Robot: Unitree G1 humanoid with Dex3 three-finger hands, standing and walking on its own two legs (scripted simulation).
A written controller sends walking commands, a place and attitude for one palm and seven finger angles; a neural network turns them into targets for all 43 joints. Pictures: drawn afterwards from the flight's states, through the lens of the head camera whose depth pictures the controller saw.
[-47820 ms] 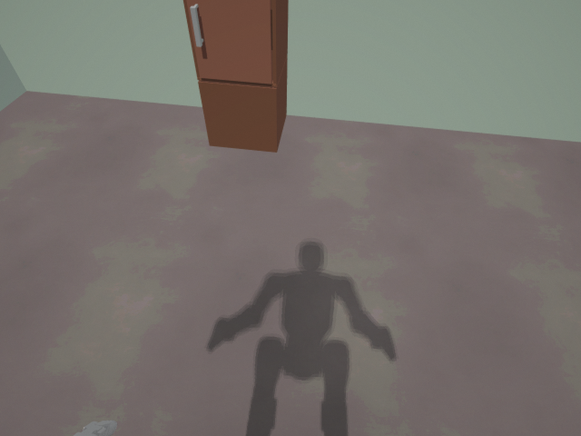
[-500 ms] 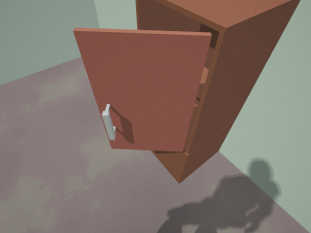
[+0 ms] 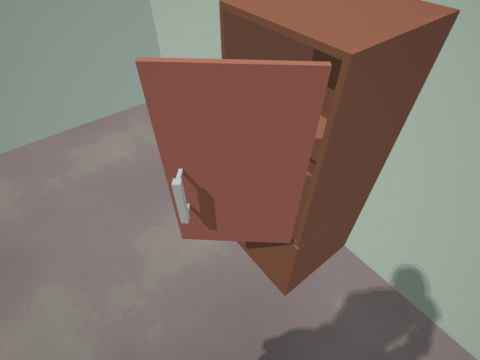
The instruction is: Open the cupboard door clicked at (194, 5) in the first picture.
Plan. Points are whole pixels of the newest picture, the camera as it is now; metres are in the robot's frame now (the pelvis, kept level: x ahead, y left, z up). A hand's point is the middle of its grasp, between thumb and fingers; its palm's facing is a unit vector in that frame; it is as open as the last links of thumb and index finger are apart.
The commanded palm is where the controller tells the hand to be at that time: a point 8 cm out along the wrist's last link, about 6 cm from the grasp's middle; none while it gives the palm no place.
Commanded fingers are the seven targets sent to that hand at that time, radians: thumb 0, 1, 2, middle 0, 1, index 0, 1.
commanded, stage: come to a stop and stand still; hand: left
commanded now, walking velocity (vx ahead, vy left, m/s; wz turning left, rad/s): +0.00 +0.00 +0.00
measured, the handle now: (182, 196) +0.52 +0.17 -0.10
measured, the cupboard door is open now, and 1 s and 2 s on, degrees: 49 49 49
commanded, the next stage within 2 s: look again from close up in 0.56 s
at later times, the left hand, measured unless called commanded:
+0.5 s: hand out of the picture -0.01 +0.18 -0.18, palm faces +0.02 -0.99 -0.15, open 7.4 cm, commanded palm none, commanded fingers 0.00 0.90 0.90 -0.20 -0.30 -0.20 -0.30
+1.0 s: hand out of the picture -0.01 +0.19 -0.18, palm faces +0.02 -0.99 -0.13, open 7.4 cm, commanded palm none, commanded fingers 0.00 0.90 0.90 -0.20 -0.30 -0.20 -0.30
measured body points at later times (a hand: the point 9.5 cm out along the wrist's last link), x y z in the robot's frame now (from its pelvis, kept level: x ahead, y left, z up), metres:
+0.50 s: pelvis +0.00 +0.02 +0.00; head +0.00 +0.04 +0.45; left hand -0.01 +0.23 -0.16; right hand +0.00 -0.20 -0.15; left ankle +0.02 +0.08 -0.74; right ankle +0.02 -0.10 -0.74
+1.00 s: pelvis +0.00 +0.04 +0.00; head +0.00 +0.06 +0.45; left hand -0.01 +0.24 -0.17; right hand +0.00 -0.18 -0.15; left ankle +0.02 +0.08 -0.74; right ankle +0.02 -0.10 -0.74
